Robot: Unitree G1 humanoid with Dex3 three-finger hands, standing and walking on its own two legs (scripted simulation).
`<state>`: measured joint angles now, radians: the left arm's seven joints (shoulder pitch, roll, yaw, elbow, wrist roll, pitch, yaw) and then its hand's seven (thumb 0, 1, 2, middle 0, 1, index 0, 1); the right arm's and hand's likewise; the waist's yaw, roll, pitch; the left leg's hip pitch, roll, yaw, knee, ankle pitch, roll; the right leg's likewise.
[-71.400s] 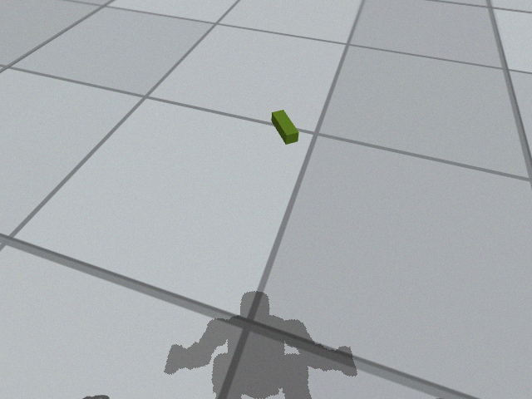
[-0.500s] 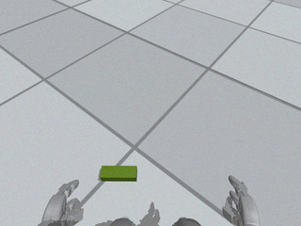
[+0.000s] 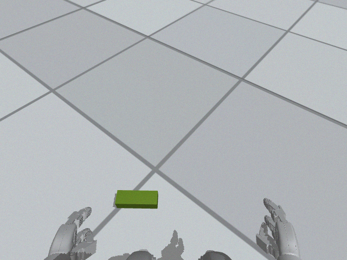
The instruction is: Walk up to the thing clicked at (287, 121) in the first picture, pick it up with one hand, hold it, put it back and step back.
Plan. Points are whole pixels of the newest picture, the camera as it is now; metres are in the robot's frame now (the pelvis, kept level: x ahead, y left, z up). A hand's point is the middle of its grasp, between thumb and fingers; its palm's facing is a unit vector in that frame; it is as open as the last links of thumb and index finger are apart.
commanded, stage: home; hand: left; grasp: from above
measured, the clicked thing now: (137, 199) +0.49 +0.18 -0.68
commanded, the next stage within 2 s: stand in 0.82 s
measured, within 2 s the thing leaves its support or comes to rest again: neither
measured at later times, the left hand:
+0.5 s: hand (93, 245) +0.16 +0.18 -0.05, palm faces +0.04 -0.98 -0.21, open 7.4 cm
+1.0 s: hand (88, 247) +0.16 +0.20 -0.07, palm faces +0.00 -0.96 -0.29, open 7.4 cm
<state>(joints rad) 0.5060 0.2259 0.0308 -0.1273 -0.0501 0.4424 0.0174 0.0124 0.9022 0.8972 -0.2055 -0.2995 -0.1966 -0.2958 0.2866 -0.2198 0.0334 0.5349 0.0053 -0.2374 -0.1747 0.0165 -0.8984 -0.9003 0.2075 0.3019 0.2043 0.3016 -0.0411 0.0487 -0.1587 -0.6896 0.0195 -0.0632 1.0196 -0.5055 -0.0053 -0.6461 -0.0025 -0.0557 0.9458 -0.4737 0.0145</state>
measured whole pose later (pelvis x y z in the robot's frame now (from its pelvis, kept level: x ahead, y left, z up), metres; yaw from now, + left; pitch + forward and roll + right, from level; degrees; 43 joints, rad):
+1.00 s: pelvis -0.01 +0.00 +0.01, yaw +0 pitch +5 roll -1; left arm 0.33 0.26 0.00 0.20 0.03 0.22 0.03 0.01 0.90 0.90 -0.21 -0.30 -0.20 -0.30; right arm 0.22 -0.25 0.02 0.67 -0.09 -0.14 -0.09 0.01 -0.90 -0.90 0.21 0.30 0.20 0.30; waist 0.00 0.01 -0.05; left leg -0.58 -0.01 -0.04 0.96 -0.47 0.01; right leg -0.55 -0.03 -0.03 0.92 -0.46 0.02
